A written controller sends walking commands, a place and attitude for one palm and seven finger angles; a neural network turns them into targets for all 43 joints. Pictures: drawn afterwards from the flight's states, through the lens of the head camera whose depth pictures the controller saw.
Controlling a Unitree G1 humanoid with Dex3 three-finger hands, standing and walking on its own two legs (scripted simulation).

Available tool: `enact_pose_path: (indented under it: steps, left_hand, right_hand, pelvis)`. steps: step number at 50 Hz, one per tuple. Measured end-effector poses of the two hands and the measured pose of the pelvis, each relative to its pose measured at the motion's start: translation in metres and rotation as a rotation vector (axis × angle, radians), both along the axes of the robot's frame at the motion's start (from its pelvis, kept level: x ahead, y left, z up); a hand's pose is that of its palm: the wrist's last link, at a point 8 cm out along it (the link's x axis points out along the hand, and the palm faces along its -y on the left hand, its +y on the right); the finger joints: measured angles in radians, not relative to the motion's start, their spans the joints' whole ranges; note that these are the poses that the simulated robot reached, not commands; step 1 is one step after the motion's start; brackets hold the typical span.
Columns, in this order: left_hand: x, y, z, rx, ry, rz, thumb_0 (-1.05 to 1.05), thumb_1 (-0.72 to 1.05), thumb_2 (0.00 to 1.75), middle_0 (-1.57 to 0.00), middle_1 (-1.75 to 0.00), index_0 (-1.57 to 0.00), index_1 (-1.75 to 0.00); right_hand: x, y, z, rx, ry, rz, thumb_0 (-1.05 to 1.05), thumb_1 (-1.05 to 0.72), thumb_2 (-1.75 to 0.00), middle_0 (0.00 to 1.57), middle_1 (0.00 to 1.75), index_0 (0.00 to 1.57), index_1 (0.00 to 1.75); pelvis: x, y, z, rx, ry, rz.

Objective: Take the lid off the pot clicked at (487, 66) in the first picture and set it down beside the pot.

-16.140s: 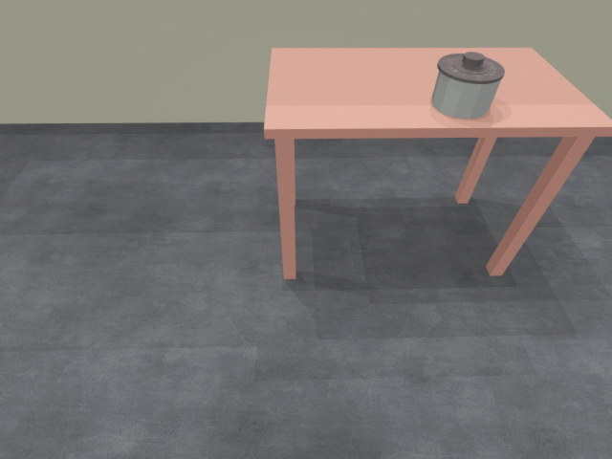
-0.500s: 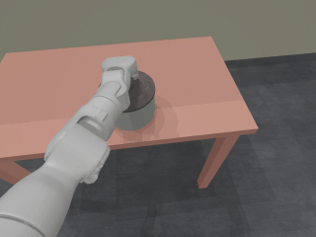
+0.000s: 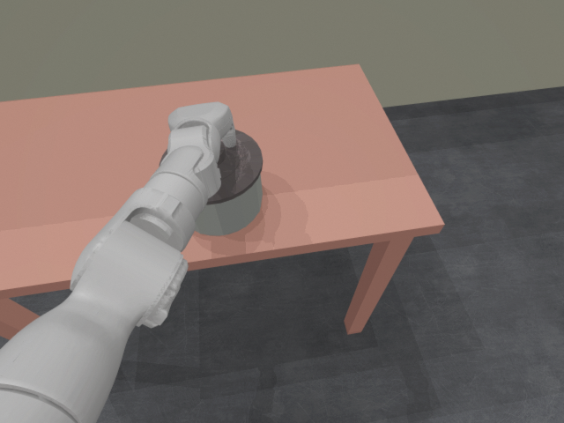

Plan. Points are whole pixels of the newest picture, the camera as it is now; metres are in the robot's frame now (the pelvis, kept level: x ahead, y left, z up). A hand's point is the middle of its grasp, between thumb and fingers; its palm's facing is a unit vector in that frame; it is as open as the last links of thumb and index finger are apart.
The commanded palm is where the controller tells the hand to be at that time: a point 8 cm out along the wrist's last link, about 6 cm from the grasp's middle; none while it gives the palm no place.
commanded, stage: close the fingers and squeeze the knob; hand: left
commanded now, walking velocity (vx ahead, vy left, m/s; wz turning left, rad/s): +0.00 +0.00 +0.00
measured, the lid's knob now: (208, 152) +0.52 +0.07 +0.08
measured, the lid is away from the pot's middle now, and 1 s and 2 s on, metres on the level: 0.00 0.00 0.01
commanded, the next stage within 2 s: lift the lid straight up in 1.02 s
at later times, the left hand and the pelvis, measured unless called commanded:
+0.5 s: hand (205, 157) +0.49 +0.07 +0.10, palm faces -0.35 -0.09 -0.93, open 8.1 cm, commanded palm +0.49 +0.08 +0.15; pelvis +0.00 +0.00 +0.00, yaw +0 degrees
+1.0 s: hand (204, 159) +0.49 +0.07 +0.10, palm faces -0.33 -0.09 -0.94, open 8.1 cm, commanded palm +0.49 +0.08 +0.15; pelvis +0.00 +0.01 +0.00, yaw -1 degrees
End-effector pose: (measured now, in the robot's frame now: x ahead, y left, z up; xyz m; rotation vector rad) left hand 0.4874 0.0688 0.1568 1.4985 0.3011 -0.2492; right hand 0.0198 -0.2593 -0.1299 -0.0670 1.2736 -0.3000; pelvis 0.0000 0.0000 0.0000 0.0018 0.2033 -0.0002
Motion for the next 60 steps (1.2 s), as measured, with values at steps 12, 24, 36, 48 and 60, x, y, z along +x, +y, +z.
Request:
enact_pose_path:
  steps: [12, 24, 36, 48, 60]
  left_hand:
    - [-0.002, 0.002, -0.001, -0.008, -0.016, 0.000, 0.00, 0.07, 1.04, -0.55, -0.85, -0.63, -0.87]
    - [0.001, 0.007, 0.001, -0.025, 0.002, 0.017, -0.01, 0.12, 0.92, -0.58, -0.92, -0.64, -0.95]
    - [0.001, 0.008, 0.000, -0.020, -0.003, -0.002, -0.02, 0.12, 0.92, -0.58, -0.94, -0.64, -0.95]
    - [-0.002, 0.010, 0.000, -0.031, -0.013, -0.005, -0.02, 0.12, 0.93, -0.57, -0.94, -0.64, -0.94]
    - [-0.004, 0.010, 0.000, -0.029, -0.014, 0.002, -0.01, 0.13, 0.94, -0.57, -0.93, -0.64, -0.94]
  right_hand:
    - [0.013, 0.000, 0.000, 0.003, -0.026, 0.012, 0.01, -0.90, -0.89, 0.20, 0.30, 0.20, 0.30]
    - [0.025, 0.005, 0.003, 0.001, -0.044, 0.023, 0.01, -0.90, -0.89, 0.20, 0.30, 0.20, 0.30]
    - [0.011, 0.007, 0.002, -0.006, -0.016, 0.006, 0.01, -0.90, -0.89, 0.20, 0.30, 0.20, 0.30]
    - [0.001, 0.011, 0.001, 0.005, -0.010, -0.008, 0.01, -0.90, -0.89, 0.20, 0.30, 0.20, 0.30]
    - [0.010, 0.011, 0.002, 0.004, -0.029, 0.008, 0.01, -0.90, -0.89, 0.20, 0.30, 0.20, 0.30]
  pelvis:
    - [0.001, 0.001, 0.000, 0.000, -0.003, 0.000]
    - [0.001, 0.003, 0.000, -0.003, -0.001, 0.000]
    - [0.001, 0.007, 0.000, -0.004, 0.004, -0.002]
    - [0.000, 0.010, 0.000, -0.006, -0.002, -0.009]
    - [-0.001, 0.009, 0.000, -0.005, -0.004, -0.005]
